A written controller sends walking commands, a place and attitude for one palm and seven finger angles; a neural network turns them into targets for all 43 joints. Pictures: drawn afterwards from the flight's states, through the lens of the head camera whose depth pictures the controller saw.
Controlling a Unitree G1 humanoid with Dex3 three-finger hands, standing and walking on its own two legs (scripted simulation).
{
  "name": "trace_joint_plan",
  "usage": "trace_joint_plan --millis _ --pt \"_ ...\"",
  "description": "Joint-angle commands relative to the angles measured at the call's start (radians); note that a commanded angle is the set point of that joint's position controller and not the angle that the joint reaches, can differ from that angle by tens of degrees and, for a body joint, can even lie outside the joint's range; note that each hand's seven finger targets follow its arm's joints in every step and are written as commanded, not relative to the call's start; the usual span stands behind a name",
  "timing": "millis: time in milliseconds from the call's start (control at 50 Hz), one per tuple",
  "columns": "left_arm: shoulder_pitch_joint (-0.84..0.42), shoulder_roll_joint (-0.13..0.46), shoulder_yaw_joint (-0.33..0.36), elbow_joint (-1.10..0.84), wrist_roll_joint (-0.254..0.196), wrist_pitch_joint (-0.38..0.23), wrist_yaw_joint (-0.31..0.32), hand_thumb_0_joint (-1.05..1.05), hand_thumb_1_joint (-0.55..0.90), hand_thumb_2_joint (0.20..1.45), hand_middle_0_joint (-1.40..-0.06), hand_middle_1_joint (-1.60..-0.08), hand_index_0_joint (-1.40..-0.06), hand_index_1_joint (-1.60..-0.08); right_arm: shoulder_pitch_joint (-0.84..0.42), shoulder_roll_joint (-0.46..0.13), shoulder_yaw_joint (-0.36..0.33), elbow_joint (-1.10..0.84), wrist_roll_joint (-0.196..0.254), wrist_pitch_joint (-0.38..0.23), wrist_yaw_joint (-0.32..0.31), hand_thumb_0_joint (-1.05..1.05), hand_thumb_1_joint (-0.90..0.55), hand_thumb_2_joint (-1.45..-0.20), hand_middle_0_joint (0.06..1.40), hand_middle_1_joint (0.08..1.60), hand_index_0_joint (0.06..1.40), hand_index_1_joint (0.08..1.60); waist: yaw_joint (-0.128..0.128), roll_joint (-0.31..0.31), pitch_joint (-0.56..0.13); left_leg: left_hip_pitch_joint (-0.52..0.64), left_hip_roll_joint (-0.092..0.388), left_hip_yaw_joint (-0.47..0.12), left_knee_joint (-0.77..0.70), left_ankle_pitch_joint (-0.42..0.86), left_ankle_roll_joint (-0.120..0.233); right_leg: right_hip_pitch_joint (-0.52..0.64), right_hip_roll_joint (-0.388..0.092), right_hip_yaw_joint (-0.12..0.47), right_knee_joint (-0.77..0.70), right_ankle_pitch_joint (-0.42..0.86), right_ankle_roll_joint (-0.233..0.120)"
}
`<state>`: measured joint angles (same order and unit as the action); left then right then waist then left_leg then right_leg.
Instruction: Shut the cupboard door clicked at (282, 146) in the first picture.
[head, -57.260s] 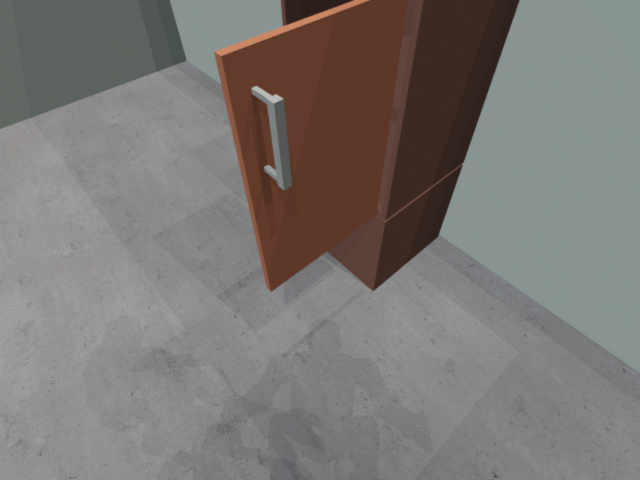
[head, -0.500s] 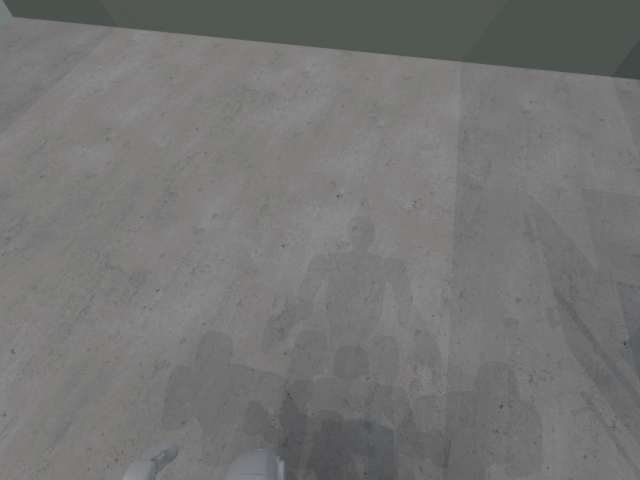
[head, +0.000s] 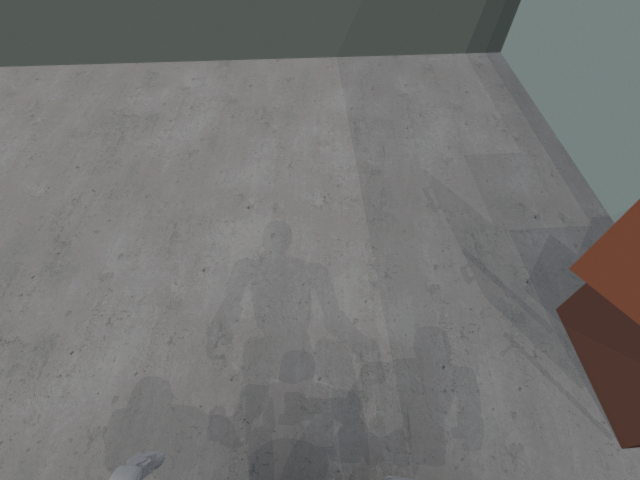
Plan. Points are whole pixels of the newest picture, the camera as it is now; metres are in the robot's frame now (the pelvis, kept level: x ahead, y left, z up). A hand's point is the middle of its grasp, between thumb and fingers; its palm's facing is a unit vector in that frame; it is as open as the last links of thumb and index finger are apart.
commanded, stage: turn to face it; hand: left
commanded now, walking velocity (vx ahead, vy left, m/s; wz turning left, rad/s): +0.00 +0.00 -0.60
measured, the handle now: out of the picture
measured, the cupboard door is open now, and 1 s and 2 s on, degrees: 31 31 31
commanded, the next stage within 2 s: take the last steps up to it in 1.38 s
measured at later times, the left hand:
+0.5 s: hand (204, 455) +0.17 +0.18 -0.17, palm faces -0.25 -0.95 -0.19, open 7.4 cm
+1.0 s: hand (271, 415) +0.22 +0.09 -0.15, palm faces -0.54 -0.80 -0.25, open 7.4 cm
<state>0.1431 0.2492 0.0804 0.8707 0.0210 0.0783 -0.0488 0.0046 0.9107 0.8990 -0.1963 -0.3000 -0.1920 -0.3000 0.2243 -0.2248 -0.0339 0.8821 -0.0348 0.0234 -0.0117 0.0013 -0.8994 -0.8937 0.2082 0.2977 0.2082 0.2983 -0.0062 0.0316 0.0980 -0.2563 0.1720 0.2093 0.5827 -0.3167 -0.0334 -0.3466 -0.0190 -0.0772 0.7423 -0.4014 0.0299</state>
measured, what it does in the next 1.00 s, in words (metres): steps on the spot, turning right: right foot, then left foot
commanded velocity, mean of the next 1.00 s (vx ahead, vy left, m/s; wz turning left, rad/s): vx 0.00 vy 0.00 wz -0.59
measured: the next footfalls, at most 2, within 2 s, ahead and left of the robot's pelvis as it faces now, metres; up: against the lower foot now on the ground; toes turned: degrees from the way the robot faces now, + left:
right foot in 0.04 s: +0.03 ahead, -0.13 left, +0.00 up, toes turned -6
left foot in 0.40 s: +0.10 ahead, +0.11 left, +0.00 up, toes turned -10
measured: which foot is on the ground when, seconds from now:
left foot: down 0.00-0.04, up 0.06-0.38, down 0.40-0.76, up 0.78-1.00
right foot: up 0.00-0.02, down 0.04-0.40, up 0.42-0.74, down 0.76-1.00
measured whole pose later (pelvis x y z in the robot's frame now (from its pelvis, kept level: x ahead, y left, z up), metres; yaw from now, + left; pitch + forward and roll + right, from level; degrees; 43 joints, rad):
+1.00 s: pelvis +0.03 -0.03 +0.00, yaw -34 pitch +1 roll +1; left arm 0.17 0.22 0.04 0.89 0.02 0.04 -0.01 0.00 0.91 0.90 -0.20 -0.30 -0.20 -0.30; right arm 0.17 -0.26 -0.05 0.88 -0.02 0.06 -0.01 0.00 -0.91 -0.89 0.20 0.30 0.20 0.30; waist -0.01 0.01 0.08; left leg -0.48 0.06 0.04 0.94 -0.42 -0.09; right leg -0.28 0.02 0.05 0.51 -0.26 -0.02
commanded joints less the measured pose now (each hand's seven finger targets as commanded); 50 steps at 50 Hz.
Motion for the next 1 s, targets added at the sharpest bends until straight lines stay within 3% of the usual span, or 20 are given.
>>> trace_joint_plan --millis 0,20,60,100,140,260,340,360,380,400,500,620,660,700,720,740,760,780,840,980 --pt "0.131 0.174 0.039 -0.042 0.010 -0.055 0.021 0.000 0.900 0.900 -0.200 -0.300 -0.200 -0.300 -0.001 -0.164 -0.063 -0.074 0.022 -0.010 -0.004 0.000 -0.900 -0.900 0.200 0.300 0.200 0.300 0.061 -0.122 -0.195 -0.130 0.059 -0.005 0.197 0.109 -0.001 0.343 -0.164 0.202 -0.386 0.360 -0.090" --pt "0.165 0.255 0.053 -0.028 0.007 -0.062 0.036 0.000 0.900 0.900 -0.200 -0.300 -0.200 -0.300 -0.063 -0.092 -0.041 -0.124 0.021 -0.003 0.001 0.000 -0.900 -0.900 0.200 0.300 0.200 0.300 0.089 -0.341 -0.143 -0.353 -0.081 -0.034 0.421 -0.326 -0.041 0.346 -0.360 0.475 -0.420 0.616 -0.199" --pt "0.119 0.233 0.055 -0.034 0.000 -0.057 0.060 0.000 0.900 0.900 -0.200 -0.300 -0.200 -0.300 -0.105 -0.119 -0.042 -0.115 0.022 0.014 -0.017 0.000 -0.900 -0.900 0.200 0.300 0.200 0.300 0.073 -0.338 -0.118 -0.424 -0.067 -0.214 0.606 -0.257 -0.033 0.259 -0.326 0.504 -0.443 0.462 -0.257" --pt "0.014 0.164 0.034 -0.063 -0.001 -0.058 0.062 0.000 0.900 0.900 -0.200 -0.300 -0.200 -0.300 -0.061 -0.129 -0.042 -0.082 0.017 0.009 -0.010 0.000 -0.900 -0.900 0.200 0.300 0.200 0.300 0.012 -0.230 -0.134 -0.380 -0.051 -0.220 0.581 -0.124 -0.046 0.249 -0.243 0.343 -0.397 0.487 -0.222" --pt "0.011 0.157 0.028 -0.069 0.000 -0.062 0.060 0.000 0.900 0.900 -0.200 -0.300 -0.200 -0.300 -0.045 -0.109 -0.038 -0.064 0.018 0.009 -0.005 0.000 -0.900 -0.900 0.200 0.300 0.200 0.300 0.008 -0.193 -0.162 -0.298 -0.071 -0.187 0.495 -0.087 -0.055 0.222 -0.201 0.286 -0.367 0.569 -0.206" --pt "0.043 0.186 0.038 -0.051 0.006 -0.058 0.057 0.000 0.900 0.900 -0.200 -0.300 -0.200 -0.300 -0.058 -0.093 -0.031 -0.081 0.025 0.002 -0.009 0.000 -0.900 -0.900 0.200 0.300 0.200 0.300 0.021 -0.170 -0.163 -0.225 -0.118 -0.173 0.246 -0.104 -0.054 0.221 -0.205 0.380 -0.345 0.573 -0.229" --pt "-0.007 0.168 0.036 -0.059 -0.004 -0.048 0.054 0.000 0.900 0.900 -0.200 -0.300 -0.200 -0.300 0.041 -0.107 -0.033 -0.054 0.028 -0.016 -0.019 0.000 -0.900 -0.900 0.200 0.300 0.200 0.300 -0.030 -0.149 -0.176 0.049 -0.135 -0.167 -0.120 0.101 -0.034 0.073 -0.130 0.391 -0.244 0.509 -0.137" --pt "0.009 0.121 0.027 -0.071 -0.012 -0.043 0.049 0.000 0.900 0.900 -0.200 -0.300 -0.200 -0.300 0.069 -0.166 -0.041 -0.050 0.019 -0.029 -0.024 0.000 -0.900 -0.900 0.200 0.300 0.200 0.300 -0.035 0.005 -0.208 0.174 0.000 -0.301 -0.235 0.167 0.012 -0.042 -0.031 0.313 -0.142 0.339 -0.080" --pt "0.038 0.071 0.016 -0.089 -0.017 -0.041 0.039 0.000 0.900 0.900 -0.200 -0.300 -0.200 -0.300 0.089 -0.263 -0.057 -0.059 0.006 -0.030 -0.025 0.000 -0.900 -0.900 0.200 0.300 0.200 0.300 -0.032 0.275 -0.210 0.248 0.237 -0.519 -0.270 0.333 0.128 -0.193 0.089 0.157 0.075 -0.094 -0.022" --pt "0.008 0.094 0.016 -0.102 -0.004 -0.045 0.036 0.000 0.900 0.900 -0.200 -0.300 -0.200 -0.300 0.110 -0.267 -0.055 -0.068 0.002 -0.026 -0.031 0.000 -0.900 -0.900 0.200 0.300 0.200 0.300 -0.050 0.193 -0.180 0.188 0.325 -0.553 -0.258 0.447 0.210 -0.203 0.065 0.122 0.287 -0.242 -0.012" --pt "-0.012 0.068 0.021 -0.071 -0.005 -0.024 0.013 0.000 0.900 0.900 -0.200 -0.300 -0.200 -0.300 0.022 -0.190 -0.039 -0.084 -0.001 -0.030 -0.034 0.000 -0.900 -0.900 0.200 0.300 0.200 0.300 -0.007 0.138 -0.144 0.172 0.171 -0.243 -0.196 0.616 0.163 -0.207 -0.005 0.078 0.408 -0.089 0.027" --pt "-0.060 0.046 0.012 -0.089 -0.001 -0.025 0.003 0.000 0.900 0.900 -0.200 -0.300 -0.200 -0.300 0.057 -0.204 -0.056 -0.051 0.000 -0.021 -0.021 0.000 -0.900 -0.900 0.200 0.300 0.200 0.300 -0.037 0.195 -0.131 0.158 0.180 -0.142 -0.171 0.531 0.150 -0.084 0.005 -0.008 0.104 -0.054 0.012" --pt "-0.046 0.049 0.011 -0.085 -0.002 -0.033 0.004 0.000 0.900 0.900 -0.200 -0.300 -0.200 -0.300 0.045 -0.221 -0.064 -0.049 0.001 -0.018 -0.017 0.000 -0.900 -0.900 0.200 0.300 0.200 0.300 -0.030 0.206 -0.148 0.153 0.191 -0.125 -0.128 0.508 0.135 -0.014 0.017 -0.029 -0.021 -0.015 -0.002" --pt "0.047 0.080 0.018 -0.057 0.000 -0.046 0.008 0.000 0.900 0.900 -0.200 -0.300 -0.200 -0.300 0.015 -0.226 -0.069 -0.052 0.010 -0.014 -0.012 0.000 -0.900 -0.900 0.200 0.300 0.200 0.300 0.026 0.129 -0.176 0.072 0.157 -0.070 0.012 0.411 0.065 0.171 0.022 -0.032 -0.267 0.200 -0.025" --pt "0.117 0.157 0.031 -0.036 0.008 -0.056 0.019 0.000 0.900 0.900 -0.200 -0.300 -0.200 -0.300 0.011 -0.188 -0.065 -0.066 0.020 -0.012 -0.002 0.000 -0.900 -0.900 0.200 0.300 0.200 0.300 0.057 -0.048 -0.203 -0.073 0.091 -0.021 0.170 0.240 0.008 0.339 -0.097 0.116 -0.352 0.353 -0.072" --pt "0.174 0.259 0.051 -0.014 0.009 -0.067 0.034 0.000 0.900 0.900 -0.200 -0.300 -0.200 -0.300 -0.050 -0.100 -0.039 -0.119 0.023 -0.010 0.001 0.000 -0.900 -0.900 0.200 0.300 0.200 0.300 0.093 -0.359 -0.175 -0.360 -0.074 -0.005 0.397 -0.319 -0.045 0.433 -0.343 0.455 -0.387 0.694 -0.186" --pt "0.218 0.283 0.048 -0.008 -0.008 -0.062 0.044 0.000 0.900 0.900 -0.200 -0.300 -0.200 -0.300 -0.101 -0.126 -0.032 -0.141 0.023 0.007 -0.009 0.000 -0.900 -0.900 0.200 0.300 0.200 0.300 0.118 -0.280 -0.156 -0.370 -0.076 -0.158 0.536 -0.349 -0.040 0.323 -0.391 0.493 -0.394 0.731 -0.256" --pt "0.162 0.256 0.051 -0.014 -0.002 -0.065 0.057 0.000 0.900 0.900 -0.200 -0.300 -0.200 -0.300 -0.103 -0.122 -0.035 -0.126 0.025 0.011 -0.017 0.000 -0.900 -0.900 0.200 0.300 0.200 0.300 0.081 -0.353 -0.155 -0.421 -0.076 -0.207 0.609 -0.304 -0.040 0.313 -0.338 0.515 -0.404 0.662 -0.261" --pt "0.016 0.175 0.028 -0.060 -0.001 -0.062 0.064 0.000 0.900 0.900 -0.200 -0.300 -0.200 -0.300 -0.047 -0.128 -0.034 -0.077 0.020 0.005 -0.009 0.000 -0.900 -0.900 0.200 0.300 0.200 0.300 0.009 -0.207 -0.184 -0.340 -0.057 -0.203 0.546 -0.137 -0.056 0.272 -0.226 0.324 -0.349 0.627 -0.221" --pt "0.026 0.195 0.031 -0.048 0.007 -0.056 0.053 0.000 0.900 0.900 -0.200 -0.300 -0.200 -0.300 -0.039 -0.100 -0.030 -0.081 0.025 0.005 -0.006 0.000 -0.900 -0.900 0.200 0.300 0.200 0.300 0.012 -0.191 -0.148 -0.177 -0.127 -0.166 0.228 -0.094 -0.048 0.145 -0.192 0.383 -0.365 0.483 -0.218"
